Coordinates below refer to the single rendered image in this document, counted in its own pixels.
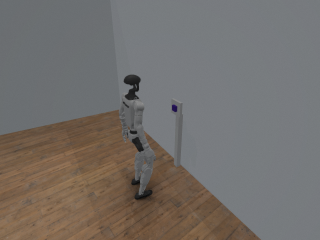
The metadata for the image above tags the right robot thigh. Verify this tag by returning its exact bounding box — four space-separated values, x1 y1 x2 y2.
135 138 154 173

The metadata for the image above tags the right robot upper arm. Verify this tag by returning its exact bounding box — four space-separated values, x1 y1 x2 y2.
133 100 145 131

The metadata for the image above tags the robot left forearm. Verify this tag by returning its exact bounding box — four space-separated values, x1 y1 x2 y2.
119 115 128 131

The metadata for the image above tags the left robot upper arm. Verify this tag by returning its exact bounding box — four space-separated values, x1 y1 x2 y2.
118 93 128 117

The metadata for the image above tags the panel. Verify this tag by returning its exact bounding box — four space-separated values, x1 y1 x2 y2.
171 98 183 167

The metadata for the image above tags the robot right forearm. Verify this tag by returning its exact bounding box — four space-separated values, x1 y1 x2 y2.
136 125 150 151

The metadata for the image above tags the button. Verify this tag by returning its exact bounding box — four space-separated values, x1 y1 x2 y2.
172 104 177 112

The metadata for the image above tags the right robot foot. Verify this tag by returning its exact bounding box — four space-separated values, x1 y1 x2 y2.
134 190 153 200

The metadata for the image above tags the right robot hand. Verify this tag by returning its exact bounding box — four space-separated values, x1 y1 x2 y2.
145 148 156 164

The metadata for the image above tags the left robot hand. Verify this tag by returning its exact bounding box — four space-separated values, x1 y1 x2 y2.
121 129 129 142

